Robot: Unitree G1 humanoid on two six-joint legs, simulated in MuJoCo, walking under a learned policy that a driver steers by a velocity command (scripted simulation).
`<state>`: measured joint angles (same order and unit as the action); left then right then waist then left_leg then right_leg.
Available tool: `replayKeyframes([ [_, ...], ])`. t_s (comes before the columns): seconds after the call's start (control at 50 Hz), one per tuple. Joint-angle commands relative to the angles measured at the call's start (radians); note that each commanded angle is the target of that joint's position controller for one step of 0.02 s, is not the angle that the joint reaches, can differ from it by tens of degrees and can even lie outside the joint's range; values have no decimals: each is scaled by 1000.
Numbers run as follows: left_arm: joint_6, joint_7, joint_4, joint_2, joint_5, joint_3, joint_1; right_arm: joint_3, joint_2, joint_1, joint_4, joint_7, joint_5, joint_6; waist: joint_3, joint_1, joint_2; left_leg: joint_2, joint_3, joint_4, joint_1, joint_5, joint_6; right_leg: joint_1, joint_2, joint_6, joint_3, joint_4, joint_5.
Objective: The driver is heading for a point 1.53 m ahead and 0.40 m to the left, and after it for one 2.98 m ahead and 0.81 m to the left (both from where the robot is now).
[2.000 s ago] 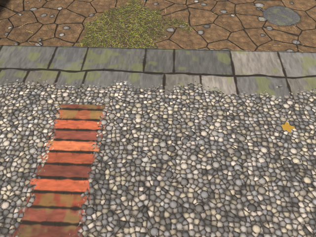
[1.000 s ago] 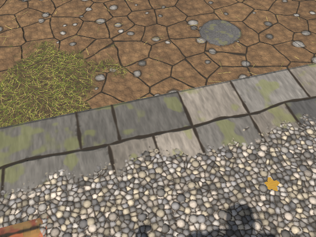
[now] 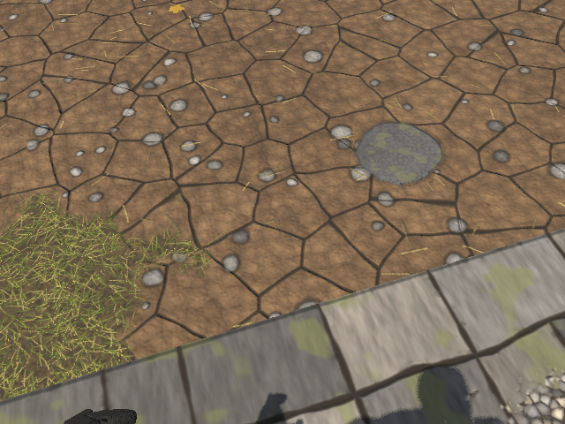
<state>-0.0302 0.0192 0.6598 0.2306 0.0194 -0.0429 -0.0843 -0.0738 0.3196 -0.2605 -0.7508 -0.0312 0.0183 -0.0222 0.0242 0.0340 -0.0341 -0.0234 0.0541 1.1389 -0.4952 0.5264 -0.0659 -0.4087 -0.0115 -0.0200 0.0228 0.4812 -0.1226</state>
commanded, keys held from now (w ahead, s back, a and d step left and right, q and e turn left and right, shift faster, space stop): q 0.52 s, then no key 0.20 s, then w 0.28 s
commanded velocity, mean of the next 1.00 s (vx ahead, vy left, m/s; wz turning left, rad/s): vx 0.08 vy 0.00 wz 0.41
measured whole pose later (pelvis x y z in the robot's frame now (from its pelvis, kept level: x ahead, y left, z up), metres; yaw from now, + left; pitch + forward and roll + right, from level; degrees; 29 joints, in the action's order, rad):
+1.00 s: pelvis +0.05 +0.05 +0.01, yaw +24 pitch +2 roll +1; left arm -0.03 0.01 0.80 0.26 -0.01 -0.06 -0.32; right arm -0.07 0.30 -0.22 -0.66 0.01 0.01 0.03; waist -0.02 -0.05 -0.02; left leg 0.02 0.01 0.78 -0.44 0.32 -0.02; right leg -0.13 -0.02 -0.01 -0.04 0.34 -0.24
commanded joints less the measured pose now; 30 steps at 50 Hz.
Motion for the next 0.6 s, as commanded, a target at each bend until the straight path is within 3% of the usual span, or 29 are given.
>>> replayKeyframes([
  [0.02, 5, 8, -42, 148, 10, -44, 7, -26, 60, -84, 62, -10, 0, -33, -114, 1, 186, 56, -18, 40, -58, -87, -31, 150, -243, -208, -171, -199, 183],
  [0.1, 8, 20, -23, 168, 0, -54, 12, -12, 28, -10, 112, 4, -8, -32, -135, -19, 181, 85, -41, -162, 13, -152, -11, 164, -270, -224, -93, -205, 187],
  [0.16, 17, 18, -9, 201, -10, -66, 7, -14, 48, 18, 137, 24, -7, -32, -149, -30, 190, 86, -69, -284, 90, -176, 17, 179, -300, -219, -70, -196, 162],
  [0.2, 21, 14, 3, 217, -22, -72, 0, -21, 63, 17, 148, 35, -7, -36, -143, -25, 195, 77, -90, -378, 134, -187, 47, 194, -314, -196, -62, -171, 126],
  [0.24, 29, 13, 18, 213, -40, -72, 7, -30, 65, -37, 131, 42, -11, -36, -141, 9, 172, 39, -127, -559, 250, -289, 94, 161, -288, -132, -15, -90, 46],
  [0.26, 34, 12, 40, 181, -41, -66, -34, -42, 89, -69, 120, 37, -17, -35, -119, 11, 110, 33, -88, -654, 323, -354, 130, 94, -246, -63, 37, 8, -54],
  [0.28, 39, 5, 37, 120, -13, -52, -67, -67, 190, -80, 136, 20, -20, -32, -81, -20, -161, 243, 227, -783, 417, -579, 216, -114, -123, 49, 154, 293, -288],
  [0.3, 34, 13, -22, 131, 4, -53, 3, -77, 277, -48, 176, 20, -44, -20, -50, -5, -306, 422, 486, -828, 372, -699, 399, -318, 11, 93, 66, 509, -539],
  [0.32, 32, 20, -29, 169, -2, -65, 71, -66, 229, -50, 178, 26, -63, 3, -82, 37, -196, 389, 454, -849, 337, -611, 411, -316, 0, 76, -53, 639, -512],
  [0.34, 36, 23, -21, 177, -17, -72, 53, -56, 201, -3, 178, 26, -56, 20, -70, 0, -158, 332, 373, -840, 324, -557, 351, -317, -14, 58, -83, 665, -413],
  [0.36, 40, 32, 10, 176, -13, -78, 16, -49, 169, 56, 187, 22, -33, 24, -76, -30, -103, 280, 317, -823, 327, -511, 293, -311, -24, 57, -93, 658, -333],
  [0.38, 44, 37, 22, 182, -4, -81, -2, -38, 142, 89, 195, 17, -16, 23, -83, -42, -110, 260, 286, -812, 318, -552, 272, -295, -22, 65, -92, 663, -284],
  [0.42, 39, 31, 26, 168, -7, -80, -23, -27, 120, 89, 203, 7, -18, 19, -120, -54, -103, 226, 256, -797, 314, -635, 271, -238, 1, 78, -87, 689, -226],
  [0.52, 28, 21, 12, 133, -18, -61, 31, -39, 143, 41, 203, -11, -12, 7, -124, -18, -108, 208, 303, -774, 394, -580, 277, -218, 23, 101, -106, 438, -191],
  [0.6, 23, 3, 23, 138, -26, -55, 17, -37, 141, 56, 210, -4, -22, -3, -124, -4, -130, 214, 335, -762, 333, -553, 294, -78, 21, 96, -90, 307, -232],
])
